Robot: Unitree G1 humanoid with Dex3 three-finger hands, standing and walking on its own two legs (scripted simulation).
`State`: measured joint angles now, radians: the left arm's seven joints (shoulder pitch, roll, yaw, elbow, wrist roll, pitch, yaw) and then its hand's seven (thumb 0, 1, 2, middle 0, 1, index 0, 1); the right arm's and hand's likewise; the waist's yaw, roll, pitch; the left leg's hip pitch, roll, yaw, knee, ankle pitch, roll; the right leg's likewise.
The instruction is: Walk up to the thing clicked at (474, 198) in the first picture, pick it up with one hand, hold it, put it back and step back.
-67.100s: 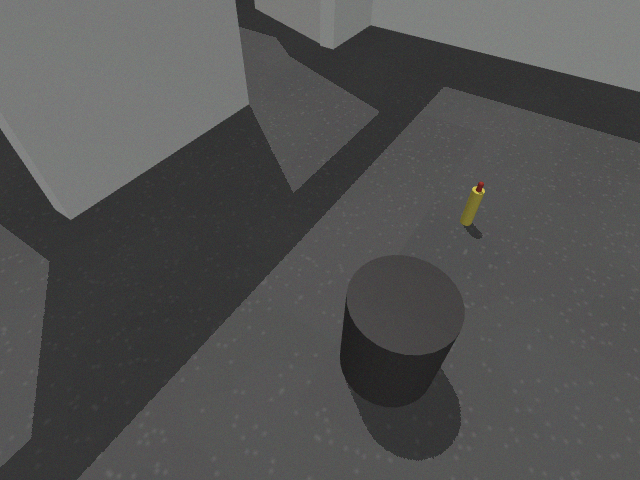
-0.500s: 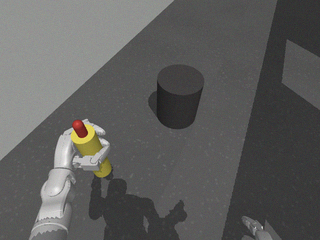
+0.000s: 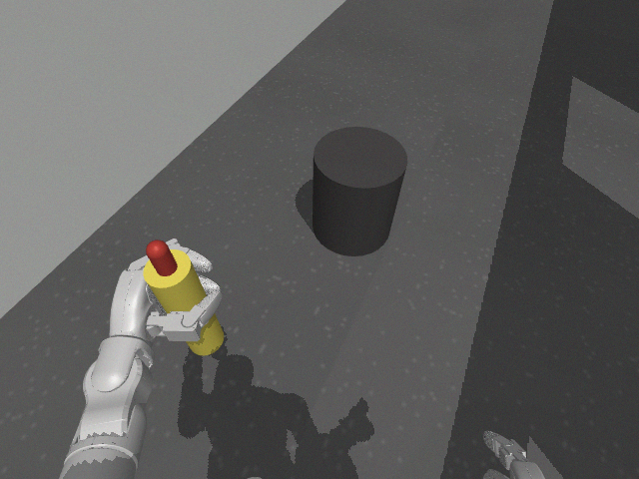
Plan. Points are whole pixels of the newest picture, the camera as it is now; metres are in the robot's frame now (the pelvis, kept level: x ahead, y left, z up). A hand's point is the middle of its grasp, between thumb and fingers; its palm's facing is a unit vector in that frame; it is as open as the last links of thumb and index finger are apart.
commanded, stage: hold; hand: left
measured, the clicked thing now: (185, 300) +0.33 +0.18 +0.04
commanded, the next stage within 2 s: crouch in 0.38 s
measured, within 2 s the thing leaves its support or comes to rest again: neither
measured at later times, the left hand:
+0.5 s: hand (191, 296) +0.33 +0.17 +0.05, palm faces -0.01 -1.00 +0.01, open 6.8 cm
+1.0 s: hand (211, 336) +0.34 +0.17 -0.10, palm faces -0.01 -1.00 +0.01, open 6.8 cm
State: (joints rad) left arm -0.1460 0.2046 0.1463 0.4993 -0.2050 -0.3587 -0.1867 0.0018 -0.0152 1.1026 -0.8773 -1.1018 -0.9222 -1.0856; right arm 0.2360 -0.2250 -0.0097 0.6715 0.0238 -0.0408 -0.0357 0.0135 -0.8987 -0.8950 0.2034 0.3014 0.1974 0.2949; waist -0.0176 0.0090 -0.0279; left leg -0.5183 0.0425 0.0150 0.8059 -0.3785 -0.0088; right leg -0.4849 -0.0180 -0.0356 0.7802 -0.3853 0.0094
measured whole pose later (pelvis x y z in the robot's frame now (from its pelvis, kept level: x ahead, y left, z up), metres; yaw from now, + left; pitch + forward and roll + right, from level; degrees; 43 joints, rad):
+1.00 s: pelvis -0.02 +0.00 -0.09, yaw +0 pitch +21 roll -2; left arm -0.33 0.25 0.24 0.86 -0.19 -0.66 -0.25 0.00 -0.01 1.10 -0.87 -1.10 -0.92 -1.09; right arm 0.21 -0.25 -0.02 0.67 -0.03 -0.09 0.02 0.01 -0.88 -0.89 0.20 0.30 0.20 0.30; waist -0.07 -0.02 -0.14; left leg -1.13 0.05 -0.02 1.29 -0.53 -0.02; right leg -1.09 -0.02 -0.05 1.27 -0.55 0.00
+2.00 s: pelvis -0.09 +0.00 -0.40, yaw -6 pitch +30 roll -6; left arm -0.74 0.50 0.47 1.18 -0.08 -0.74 -0.25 0.00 -0.01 1.11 -0.89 -1.09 -0.93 -1.07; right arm 0.11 -0.28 0.10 0.72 -0.13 -0.02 0.10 0.01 -0.89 -0.90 0.20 0.30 0.20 0.30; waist -0.19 -0.04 -0.05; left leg -2.24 0.05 -0.12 2.38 -0.67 -0.01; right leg -2.16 -0.01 -0.08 2.32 -0.68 0.00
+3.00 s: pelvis -0.08 +0.01 -0.44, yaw -12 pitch +21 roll -13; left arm -0.74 0.74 0.45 1.31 -0.09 -0.89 -0.19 0.00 -0.02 1.11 -0.90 -1.08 -0.94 -1.05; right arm -0.05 -0.34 0.33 0.63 -0.26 0.02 0.13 0.00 -0.91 -0.90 0.21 0.30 0.20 0.30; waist -0.26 -0.18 0.18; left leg -2.27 0.04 -0.27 2.58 -0.71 -0.01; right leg -2.13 0.03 -0.20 2.42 -0.68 0.03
